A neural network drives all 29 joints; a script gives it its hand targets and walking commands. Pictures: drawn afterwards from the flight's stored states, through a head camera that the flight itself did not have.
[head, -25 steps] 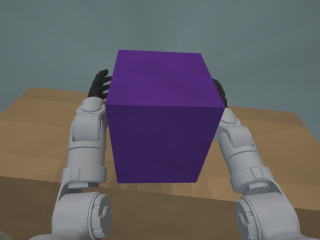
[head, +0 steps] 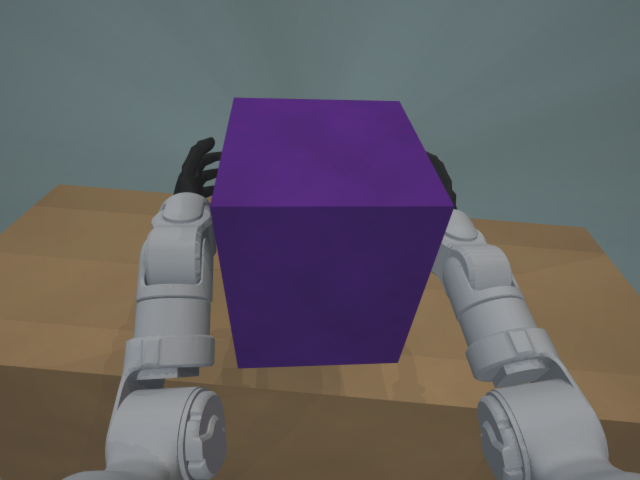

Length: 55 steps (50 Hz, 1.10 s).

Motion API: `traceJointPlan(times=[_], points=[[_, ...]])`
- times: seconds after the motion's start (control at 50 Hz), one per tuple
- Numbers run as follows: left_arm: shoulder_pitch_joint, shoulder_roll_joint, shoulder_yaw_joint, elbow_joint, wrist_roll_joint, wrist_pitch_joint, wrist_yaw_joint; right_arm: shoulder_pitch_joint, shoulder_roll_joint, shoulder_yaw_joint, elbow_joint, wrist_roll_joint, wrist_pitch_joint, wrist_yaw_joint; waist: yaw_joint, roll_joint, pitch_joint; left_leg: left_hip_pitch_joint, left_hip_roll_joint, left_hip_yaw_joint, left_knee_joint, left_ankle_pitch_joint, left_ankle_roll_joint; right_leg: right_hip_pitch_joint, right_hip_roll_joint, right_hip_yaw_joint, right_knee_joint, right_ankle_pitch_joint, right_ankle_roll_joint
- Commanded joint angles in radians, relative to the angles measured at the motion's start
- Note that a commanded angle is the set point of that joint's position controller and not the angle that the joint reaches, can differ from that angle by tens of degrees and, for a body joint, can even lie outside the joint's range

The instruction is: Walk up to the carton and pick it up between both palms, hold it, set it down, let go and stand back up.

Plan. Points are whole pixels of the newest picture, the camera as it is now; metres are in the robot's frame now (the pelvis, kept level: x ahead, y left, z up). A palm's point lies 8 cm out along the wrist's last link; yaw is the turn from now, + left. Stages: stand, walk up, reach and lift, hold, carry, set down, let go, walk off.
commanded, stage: reach and lift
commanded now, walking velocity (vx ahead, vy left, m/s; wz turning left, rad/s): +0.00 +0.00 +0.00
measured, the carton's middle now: (318, 234) +0.36 -0.01 +0.19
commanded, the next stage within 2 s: hold in 0.10 s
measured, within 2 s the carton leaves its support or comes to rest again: neither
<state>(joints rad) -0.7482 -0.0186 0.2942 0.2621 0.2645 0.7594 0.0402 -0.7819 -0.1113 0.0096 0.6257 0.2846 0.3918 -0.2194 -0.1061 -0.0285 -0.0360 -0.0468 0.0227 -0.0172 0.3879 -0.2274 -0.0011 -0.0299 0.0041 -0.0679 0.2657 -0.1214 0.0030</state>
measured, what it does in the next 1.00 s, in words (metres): stands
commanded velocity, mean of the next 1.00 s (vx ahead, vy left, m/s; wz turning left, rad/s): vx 0.00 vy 0.00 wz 0.00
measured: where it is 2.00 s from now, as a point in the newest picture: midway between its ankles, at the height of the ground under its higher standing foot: outside the picture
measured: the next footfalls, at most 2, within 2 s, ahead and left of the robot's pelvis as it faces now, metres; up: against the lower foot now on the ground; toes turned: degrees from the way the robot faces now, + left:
none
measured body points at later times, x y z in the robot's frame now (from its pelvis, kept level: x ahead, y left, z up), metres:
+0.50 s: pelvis -0.01 -0.01 +0.00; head -0.09 +0.01 +0.44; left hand +0.38 +0.15 +0.26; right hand +0.38 -0.14 +0.25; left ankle +0.00 +0.12 -0.75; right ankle +0.02 -0.12 -0.75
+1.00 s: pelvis +0.00 -0.01 +0.00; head -0.08 +0.01 +0.44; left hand +0.38 +0.15 +0.25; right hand +0.38 -0.15 +0.25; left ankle +0.00 +0.12 -0.75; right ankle +0.02 -0.12 -0.75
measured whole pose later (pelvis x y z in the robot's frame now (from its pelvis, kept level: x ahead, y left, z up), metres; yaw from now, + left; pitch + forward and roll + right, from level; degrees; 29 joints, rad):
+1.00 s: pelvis +0.00 -0.01 +0.00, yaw +0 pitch -6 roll -2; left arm -0.82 0.02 0.33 0.31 0.23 0.84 0.03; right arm -0.90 -0.15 0.05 0.66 0.37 0.54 -0.27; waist -0.08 -0.01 -0.10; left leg -0.07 0.03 -0.04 0.40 -0.23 -0.01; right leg -0.05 0.02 -0.05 0.28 -0.13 -0.01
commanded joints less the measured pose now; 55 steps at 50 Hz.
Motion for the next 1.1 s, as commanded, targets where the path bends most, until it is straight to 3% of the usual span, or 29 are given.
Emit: traceJointPlan(times=[0.0,0.08,0.22,0.32,0.4,0.54,0.76,1.08], points=[[-0.743,-0.644,-0.502,-0.100,-0.165,-0.078,-0.137,-0.974,0.695,0.303,-0.400,0.090,-0.051,0.090,-0.007,0.060,-0.410,0.050,-0.070,0.004,-0.031,0.330,-0.038,0.172,0.073,0.013,0.016,0.231,0.035],[-0.765,-0.639,-0.491,-0.086,-0.169,-0.075,-0.138,-0.997,0.705,0.302,-0.392,0.097,-0.041,0.087,-0.001,0.056,-0.420,0.037,-0.073,0.005,-0.035,0.309,-0.031,0.176,0.072,0.017,0.018,0.229,0.037],[-0.781,-0.608,-0.486,-0.150,-0.179,-0.030,-0.127,-1.044,0.725,0.371,-0.462,0.180,0.005,0.063,0.049,0.056,-0.478,0.071,-0.076,0.003,0.000,0.409,-0.026,0.201,0.083,0.026,0.033,0.282,0.043],[-0.808,-0.606,-0.442,-0.062,-0.159,0.003,-0.151,-1.044,0.700,0.283,-0.360,0.145,0.049,0.065,0.022,0.052,-0.338,-0.014,-0.071,0.020,-0.063,0.214,-0.020,0.151,0.071,0.033,0.001,0.102,0.035],[-0.865,-0.613,-0.436,-0.029,-0.176,-0.003,-0.165,-1.068,0.703,0.240,-0.310,0.131,0.067,0.068,0.001,0.074,-0.346,-0.063,-0.071,0.018,-0.078,0.145,-0.028,0.156,0.064,0.038,0.002,0.084,0.028],[-0.899,-0.603,-0.407,-0.005,-0.192,-0.022,-0.164,-1.087,0.708,0.243,-0.288,0.154,0.087,0.066,0.003,0.079,-0.409,-0.072,-0.075,0.003,-0.067,0.178,-0.036,0.186,0.069,0.036,0.018,0.140,0.029],[-0.893,-0.601,-0.415,-0.056,-0.200,-0.024,-0.148,-1.087,0.718,0.298,-0.357,0.215,0.094,0.061,0.028,0.068,-0.454,-0.015,-0.077,-0.007,-0.030,0.306,-0.039,0.181,0.084,0.036,0.025,0.210,0.036],[-0.881,-0.600,-0.439,-0.089,-0.203,-0.008,-0.155,-1.059,0.715,0.296,-0.381,0.212,0.116,0.050,0.009,0.071,-0.433,-0.016,-0.080,-0.008,-0.033,0.284,-0.042,0.180,0.076,0.043,0.024,0.224,0.040]])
